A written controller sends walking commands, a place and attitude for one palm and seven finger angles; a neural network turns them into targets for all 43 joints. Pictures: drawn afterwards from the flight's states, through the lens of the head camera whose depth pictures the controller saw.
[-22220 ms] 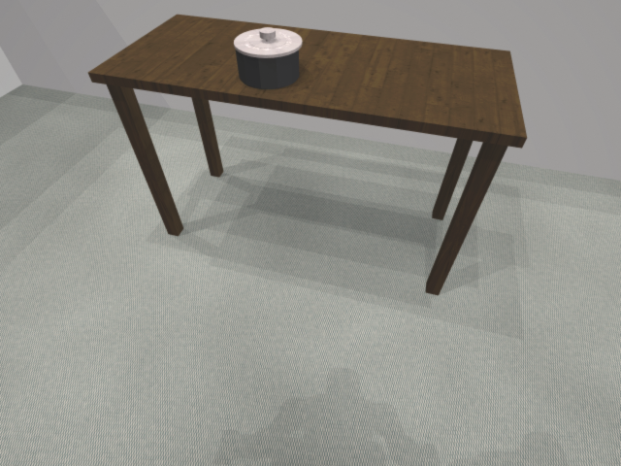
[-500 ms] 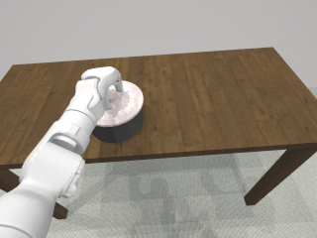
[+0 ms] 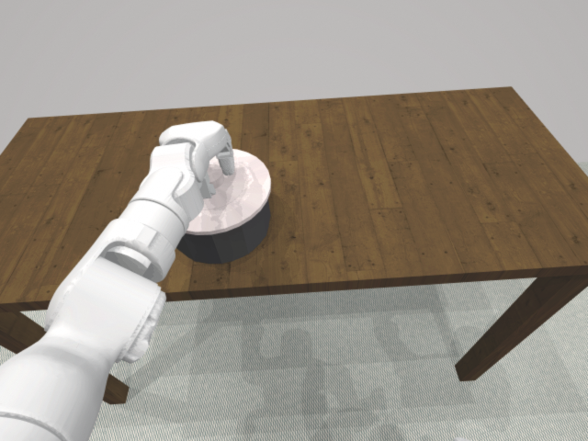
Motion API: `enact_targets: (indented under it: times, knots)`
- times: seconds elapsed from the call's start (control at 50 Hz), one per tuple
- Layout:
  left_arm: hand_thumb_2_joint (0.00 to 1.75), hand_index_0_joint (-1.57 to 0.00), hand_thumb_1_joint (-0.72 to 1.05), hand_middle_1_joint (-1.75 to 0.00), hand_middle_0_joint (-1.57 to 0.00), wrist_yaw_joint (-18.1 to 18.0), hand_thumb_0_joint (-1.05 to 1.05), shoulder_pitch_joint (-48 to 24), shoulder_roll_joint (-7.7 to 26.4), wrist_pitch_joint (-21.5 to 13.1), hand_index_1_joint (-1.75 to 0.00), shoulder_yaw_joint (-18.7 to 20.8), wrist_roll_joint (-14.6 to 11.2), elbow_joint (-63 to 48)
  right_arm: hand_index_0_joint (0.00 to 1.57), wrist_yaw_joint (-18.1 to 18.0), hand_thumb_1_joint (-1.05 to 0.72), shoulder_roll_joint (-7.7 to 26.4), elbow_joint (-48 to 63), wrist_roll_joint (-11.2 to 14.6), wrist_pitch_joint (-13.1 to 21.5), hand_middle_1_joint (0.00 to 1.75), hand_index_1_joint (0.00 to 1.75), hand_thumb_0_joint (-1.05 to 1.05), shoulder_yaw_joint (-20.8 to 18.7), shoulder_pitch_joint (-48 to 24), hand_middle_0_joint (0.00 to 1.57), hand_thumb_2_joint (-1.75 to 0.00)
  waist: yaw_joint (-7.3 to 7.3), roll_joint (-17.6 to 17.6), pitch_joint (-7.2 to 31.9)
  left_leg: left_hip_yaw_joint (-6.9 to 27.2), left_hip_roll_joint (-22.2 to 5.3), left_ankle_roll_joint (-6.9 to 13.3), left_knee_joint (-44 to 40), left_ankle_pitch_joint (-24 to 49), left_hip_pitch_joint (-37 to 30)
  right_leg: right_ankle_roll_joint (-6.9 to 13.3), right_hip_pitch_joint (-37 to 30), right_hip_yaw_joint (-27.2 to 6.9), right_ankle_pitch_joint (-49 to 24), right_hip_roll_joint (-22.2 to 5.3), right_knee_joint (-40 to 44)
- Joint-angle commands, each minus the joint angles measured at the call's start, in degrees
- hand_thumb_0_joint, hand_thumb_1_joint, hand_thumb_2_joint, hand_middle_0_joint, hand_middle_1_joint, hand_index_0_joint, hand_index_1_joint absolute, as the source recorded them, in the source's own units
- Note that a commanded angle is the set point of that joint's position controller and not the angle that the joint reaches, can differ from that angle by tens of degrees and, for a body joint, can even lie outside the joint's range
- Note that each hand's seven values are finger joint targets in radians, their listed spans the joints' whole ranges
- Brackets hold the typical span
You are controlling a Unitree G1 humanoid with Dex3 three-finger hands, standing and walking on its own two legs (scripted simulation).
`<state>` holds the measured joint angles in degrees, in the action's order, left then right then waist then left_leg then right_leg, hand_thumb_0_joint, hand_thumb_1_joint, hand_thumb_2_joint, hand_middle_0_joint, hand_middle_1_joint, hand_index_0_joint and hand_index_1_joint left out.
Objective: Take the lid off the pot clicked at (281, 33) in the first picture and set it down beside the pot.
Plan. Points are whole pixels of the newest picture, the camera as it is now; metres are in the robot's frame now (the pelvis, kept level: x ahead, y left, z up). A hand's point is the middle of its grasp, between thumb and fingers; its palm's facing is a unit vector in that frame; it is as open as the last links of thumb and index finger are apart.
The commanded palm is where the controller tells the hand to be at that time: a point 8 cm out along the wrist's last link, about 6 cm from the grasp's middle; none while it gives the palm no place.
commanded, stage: close the fingers and squeeze the knob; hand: left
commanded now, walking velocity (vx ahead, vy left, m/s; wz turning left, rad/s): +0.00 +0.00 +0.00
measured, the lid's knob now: (209, 176) +0.49 +0.11 +0.09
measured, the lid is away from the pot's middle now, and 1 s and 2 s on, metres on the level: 0.00 0.00 0.01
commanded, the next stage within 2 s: lift the lid straight up in 0.84 s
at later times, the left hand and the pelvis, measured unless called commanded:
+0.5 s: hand (202, 176) +0.47 +0.12 +0.12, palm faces -0.34 -0.06 -0.94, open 7.2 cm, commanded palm +0.47 +0.12 +0.17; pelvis +0.00 +0.00 +0.00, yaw -1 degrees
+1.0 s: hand (203, 176) +0.47 +0.12 +0.12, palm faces -0.34 -0.05 -0.94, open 7.2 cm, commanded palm +0.46 +0.11 +0.18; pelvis +0.00 +0.00 +0.00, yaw +0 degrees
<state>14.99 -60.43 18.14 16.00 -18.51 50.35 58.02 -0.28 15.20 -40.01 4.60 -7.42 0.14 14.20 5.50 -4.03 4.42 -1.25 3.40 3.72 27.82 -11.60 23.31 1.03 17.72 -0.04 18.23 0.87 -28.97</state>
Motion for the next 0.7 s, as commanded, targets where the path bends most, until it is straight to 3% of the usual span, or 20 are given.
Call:
enact_targets:
  times: [0.0,0.06,0.08,0.12,0.14,0.2,0.26,0.3,0.32,0.34,0.38,0.4,0.46,0.48,0.5,0.56,0.58,0.6,0.66,0.68]
  knots:
    - [0.74,-0.77,0.42,-1.03,-0.77,-1.94,0.0,-29.85,13.82,-0.74,-1.03,6.13,2.05,-9.93,0.2,-0.48,-0.9,8.1,6.12,-0.62,2.08,0.3,0.3,0.0,-2.4,0.26,0.2,-0.9,0.53,6.52,21.8,2.96,-0.8,1.75,0.79,15.88,-19.64,1.11,1.05,0.48,-23.99,1.18,3.13]
    - [0.68,-0.8,0.47,-1.03,-0.8,-1.41,0.0,-28.96,11.39,-1.65,-1.03,4.85,1.28,-12.1,0.2,-0.49,-0.9,7.66,7.11,-0.6,2.21,0.3,0.3,0.0,-2.42,-0.11,0.2,-0.9,0.47,6.3,22.95,2.92,-0.83,1.89,1.03,18.24,-20.26,1.21,0.55,0.38,-25.96,1.0,3.19]
    - [0.66,-0.81,0.49,-1.03,-0.81,-1.33,0.0,-28.15,9.87,-1.54,-1.03,3.29,1.14,-10.99,0.2,-0.43,-0.9,7.57,6.95,-0.55,2.13,0.3,0.3,0.0,-2.49,-0.04,0.2,-0.9,0.82,6.1,20.9,2.86,-0.95,1.87,1.08,17.36,-19.95,1.08,1.38,0.69,-25.05,1.16,3.22]
    - [0.62,-0.83,0.52,-1.03,-0.83,-1.67,0.0,-29.16,10.37,-0.98,-1.03,3.3,1.53,-10.41,0.2,-0.35,-0.9,7.74,6.38,-0.33,1.92,0.3,0.3,0.0,-2.55,0.29,0.2,-0.9,1.05,5.99,19.03,2.75,-1.15,1.68,0.35,15.06,-19.52,1.06,2.83,0.89,-22.4,1.33,3.64]
    - [0.59,-0.84,0.54,-1.02,-0.84,-1.91,0.0,-28.08,12.48,-0.72,-1.02,5.04,1.89,-9.16,0.2,-0.44,-0.9,7.94,6.26,-0.3,1.96,0.3,0.3,0.0,-2.48,0.44,0.2,-0.9,0.65,6.52,18.72,2.66,-1.0,1.68,0.13,13.71,-18.87,1.12,2.64,0.81,-21.48,1.47,3.89]
    - [0.5,-0.87,0.6,-1.02,-0.87,-2.1,0.0,-28.12,14.24,-1.22,-1.02,6.28,1.82,-10.77,0.2,-0.59,-0.9,8.07,6.83,-0.42,2.18,0.3,0.3,0.0,-2.36,0.24,0.2,-0.9,0.14,6.19,21.04,2.61,-0.89,1.78,0.21,15.19,-19.01,1.16,0.43,0.47,-23.69,1.21,3.51]
    - [0.62,-0.81,0.52,-1.01,-0.81,-1.85,0.0,-27.08,11.86,-1.58,-1.0,4.89,1.62,-11.55,0.2,-0.37,-0.9,7.77,7.33,-0.42,2.36,0.3,0.3,0.0,-2.52,0.1,0.2,-0.9,0.14,5.82,21.26,2.75,-0.99,1.81,0.62,16.78,-19.45,1.31,0.88,0.56,-24.36,1.19,3.6]
    - [0.65,-0.8,0.51,-1.0,-0.8,-2.1,0.0,-26.66,13.63,-0.88,-1.0,5.42,2.13,-9.36,0.2,-0.46,-0.9,8.14,6.81,-0.22,1.94,0.3,0.3,0.0,-2.33,0.16,0.2,-0.9,0.27,6.34,19.63,2.41,-1.06,1.67,-0.09,13.57,-18.06,1.04,1.13,0.54,-22.15,1.33,3.83]
    - [0.66,-0.8,0.51,-1.0,-0.79,-2.16,0.0,-26.37,12.65,-0.34,-0.99,4.79,1.94,-7.29,0.2,-0.65,-0.9,7.99,6.6,-0.19,1.91,0.3,0.3,0.0,-2.34,0.42,0.2,-0.9,0.63,7.71,17.0,2.24,-1.12,1.79,-0.24,12.09,-16.63,1.02,1.77,0.8,-21.07,1.39,4.1]
    - [0.67,-0.8,0.51,-1.0,-0.79,-2.26,0.0,-28.42,13.82,-0.07,-0.99,5.06,2.3,-7.87,0.2,-0.76,-0.9,8.39,6.27,0.03,1.82,0.3,0.3,0.0,-2.19,0.29,0.2,-0.9,0.84,7.54,17.35,2.35,-1.16,1.66,-0.5,11.19,-16.55,1.01,2.34,0.59,-20.21,1.42,4.17]
    - [0.68,-0.8,0.52,-1.0,-0.79,-2.34,0.0,-30.37,12.46,-0.2,-0.99,4.29,2.13,-8.79,0.2,-0.8,-0.9,8.09,6.33,-0.27,2.09,0.3,0.3,0.0,-2.42,0.49,0.2,-0.9,1.03,5.26,18.01,2.51,-1.24,1.69,-0.11,11.56,-17.6,1.23,2.83,0.77,-19.81,1.38,3.86]
    - [0.68,-0.8,0.53,-1.0,-0.79,-2.52,0.0,-30.18,13.95,-0.15,-0.99,5.31,2.69,-8.93,0.2,-0.73,-0.9,8.17,6.26,-0.27,2.23,0.3,0.3,0.0,-2.3,0.54,0.2,-0.9,0.66,4.42,19.43,2.79,-1.1,1.57,-0.16,11.9,-18.48,1.29,2.86,0.65,-19.6,1.43,3.84]
    - [0.69,-0.81,0.56,-1.0,-0.8,-2.0,0.0,-29.77,10.8,-0.08,-0.99,3.41,2.39,-6.94,0.2,-0.92,-0.9,7.99,6.21,-0.35,2.18,0.3,0.3,0.0,-2.27,0.67,0.2,-0.9,1.3,5.67,18.76,2.87,-1.22,1.59,-0.01,12.03,-17.73,1.34,3.93,0.75,-19.39,1.43,4.02]
    - [0.7,-0.82,0.56,-1.0,-0.81,-2.13,0.0,-29.38,12.54,0.27,-0.99,4.69,2.34,-5.13,0.2,-0.98,-0.9,8.27,5.82,-0.39,2.03,0.3,0.3,0.0,-2.32,1.23,0.2,-0.9,1.32,7.05,17.47,2.83,-1.4,1.64,0.01,11.0,-16.66,1.2,3.33,0.85,-18.96,1.5,3.93]
    - [0.7,-0.82,0.57,-1.01,-0.81,-2.15,0.0,-31.76,12.84,0.19,-1.0,4.19,2.65,-7.22,0.2,-0.94,-0.9,8.41,5.8,-0.3,2.13,0.3,0.3,0.0,-2.21,1.13,0.2,-0.9,1.37,5.8,19.69,2.69,-1.23,1.55,-0.18,11.28,-17.67,1.12,3.1,0.6,-19.39,1.47,3.73]
    - [0.72,-0.84,0.6,-1.01,-0.83,-1.85,0.0,-32.75,10.66,-0.35,-1.01,3.42,2.42,-7.98,0.2,-1.08,-0.9,8.1,6.04,-0.49,2.57,0.3,0.3,0.0,-2.4,1.2,0.2,-0.9,1.62,6.52,21.34,3.24,-1.36,1.69,0.39,13.39,-19.02,1.32,3.71,0.79,-20.32,1.5,3.55]
    - [0.72,-0.84,0.61,-1.01,-0.83,-1.9,0.0,-32.33,11.34,-0.38,-1.01,3.83,2.42,-7.46,0.2,-1.06,-0.9,8.08,6.02,-0.65,2.69,0.3,0.3,0.0,-2.57,1.31,0.2,-0.9,1.56,5.47,20.86,3.07,-1.4,1.7,0.57,12.87,-19.37,1.21,3.67,0.71,-19.94,1.47,3.66]
    - [0.73,-0.85,0.61,-1.01,-0.84,-1.97,0.0,-30.64,12.72,-0.27,-1.01,4.98,2.71,-5.91,0.2,-1.15,-0.9,8.25,5.81,-0.65,2.61,0.3,0.3,0.0,-2.43,1.6,0.2,-0.9,1.26,6.73,21.34,2.98,-1.2,1.69,0.36,12.69,-18.9,1.11,2.96,0.54,-20.08,1.51,3.72]
    - [0.75,-0.86,0.64,-1.02,-0.85,-1.44,0.0,-30.27,12.1,-0.71,-1.02,4.8,1.97,-6.41,0.2,-1.36,-0.9,8.13,6.31,-0.66,2.86,0.3,0.3,0.0,-2.37,1.33,0.2,-0.9,1.35,8.2,21.13,2.51,-0.98,2.05,0.63,13.25,-17.57,1.05,1.85,0.17,-22.33,1.3,3.98]
    - [0.75,-0.87,0.65,-1.02,-0.86,-1.44,0.0,-30.99,12.5,-0.81,-1.03,4.73,1.77,-6.94,0.2,-1.35,-0.9,8.32,6.05,-0.62,2.73,0.3,0.3,0.0,-2.43,1.52,0.2,-0.9,1.54,7.19,20.34,2.38,-1.24,2.01,0.65,13.12,-17.65,0.97,1.89,0.26,-22.6,1.27,3.83]
